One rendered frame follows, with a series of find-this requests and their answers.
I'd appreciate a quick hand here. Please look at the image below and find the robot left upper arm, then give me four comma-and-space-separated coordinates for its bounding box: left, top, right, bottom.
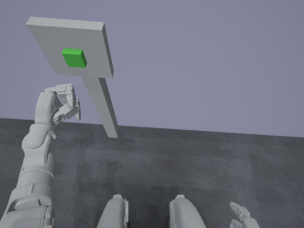
0, 205, 57, 228

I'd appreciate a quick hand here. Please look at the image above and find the robot right hand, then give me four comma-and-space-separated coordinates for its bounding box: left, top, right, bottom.
229, 201, 260, 228

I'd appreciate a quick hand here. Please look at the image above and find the button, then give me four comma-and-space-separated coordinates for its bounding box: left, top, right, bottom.
62, 48, 87, 68

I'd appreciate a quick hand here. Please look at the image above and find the left robot forearm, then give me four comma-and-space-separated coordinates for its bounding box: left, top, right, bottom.
0, 123, 58, 226

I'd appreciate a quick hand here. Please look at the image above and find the robot left hand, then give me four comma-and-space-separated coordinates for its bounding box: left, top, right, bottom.
34, 84, 81, 130

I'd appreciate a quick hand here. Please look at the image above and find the robot right shin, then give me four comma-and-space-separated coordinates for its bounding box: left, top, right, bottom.
170, 195, 185, 228

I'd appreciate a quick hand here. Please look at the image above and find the right robot thigh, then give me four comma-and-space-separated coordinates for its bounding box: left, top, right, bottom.
169, 198, 207, 228

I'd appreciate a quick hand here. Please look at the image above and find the panel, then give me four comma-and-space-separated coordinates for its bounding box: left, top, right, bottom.
26, 16, 120, 139

